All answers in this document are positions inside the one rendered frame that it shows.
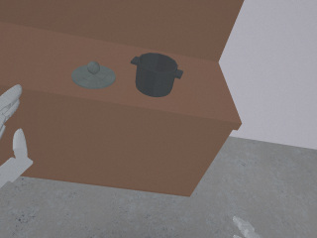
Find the knob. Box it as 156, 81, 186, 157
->
87, 60, 100, 74

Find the table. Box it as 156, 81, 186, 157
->
0, 0, 245, 197

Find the lid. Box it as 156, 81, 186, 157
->
71, 64, 116, 89

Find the pot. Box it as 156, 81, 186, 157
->
130, 53, 183, 97

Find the robot right hand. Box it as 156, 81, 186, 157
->
233, 216, 262, 238

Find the robot left hand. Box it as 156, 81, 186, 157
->
0, 84, 34, 188

